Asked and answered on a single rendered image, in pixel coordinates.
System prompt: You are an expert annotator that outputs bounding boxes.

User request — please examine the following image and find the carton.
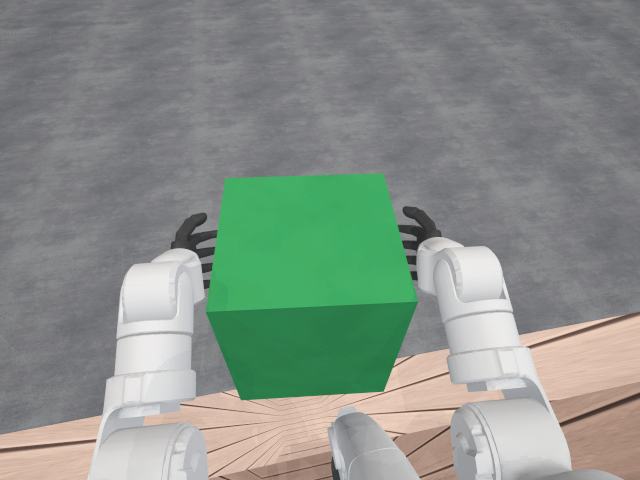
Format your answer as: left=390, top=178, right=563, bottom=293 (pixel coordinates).
left=206, top=173, right=418, bottom=400

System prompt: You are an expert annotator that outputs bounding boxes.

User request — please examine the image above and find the robot left hand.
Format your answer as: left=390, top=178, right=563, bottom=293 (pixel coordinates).
left=171, top=213, right=218, bottom=289

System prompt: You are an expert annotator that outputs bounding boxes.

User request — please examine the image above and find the robot right hand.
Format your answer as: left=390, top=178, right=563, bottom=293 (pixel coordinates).
left=398, top=206, right=442, bottom=281

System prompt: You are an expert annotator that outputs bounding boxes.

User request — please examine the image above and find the right robot thigh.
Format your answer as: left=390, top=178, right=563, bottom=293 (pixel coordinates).
left=327, top=412, right=421, bottom=480

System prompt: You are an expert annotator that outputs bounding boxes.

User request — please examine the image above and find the robot left upper arm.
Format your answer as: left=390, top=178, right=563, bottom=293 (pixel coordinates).
left=89, top=422, right=209, bottom=480

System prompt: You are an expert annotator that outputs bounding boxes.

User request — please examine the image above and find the left robot forearm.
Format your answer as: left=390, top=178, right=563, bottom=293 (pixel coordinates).
left=87, top=248, right=205, bottom=480

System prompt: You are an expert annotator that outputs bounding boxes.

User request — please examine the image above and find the robot right upper arm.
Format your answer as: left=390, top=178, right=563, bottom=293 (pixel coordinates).
left=450, top=397, right=623, bottom=480

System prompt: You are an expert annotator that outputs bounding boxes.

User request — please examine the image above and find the right robot forearm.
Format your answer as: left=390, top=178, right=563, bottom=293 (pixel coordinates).
left=416, top=237, right=571, bottom=466

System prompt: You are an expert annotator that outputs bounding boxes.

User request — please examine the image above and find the robot right shin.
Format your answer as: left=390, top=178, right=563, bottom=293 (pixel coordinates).
left=337, top=406, right=357, bottom=480

